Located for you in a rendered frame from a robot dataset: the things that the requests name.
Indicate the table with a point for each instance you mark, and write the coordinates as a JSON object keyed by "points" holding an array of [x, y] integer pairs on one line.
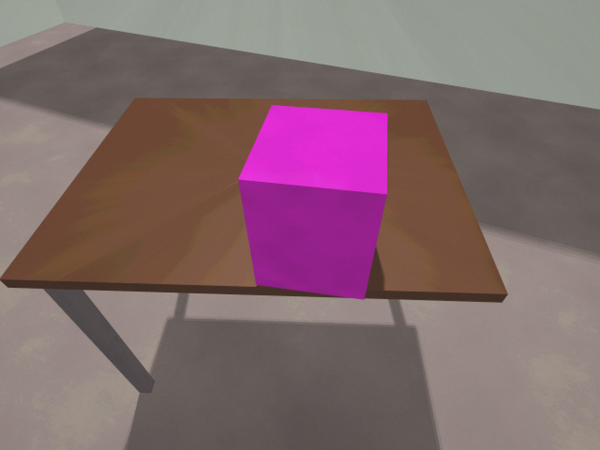
{"points": [[157, 208]]}

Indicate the carton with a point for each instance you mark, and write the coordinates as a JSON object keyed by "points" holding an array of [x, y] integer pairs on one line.
{"points": [[313, 191]]}

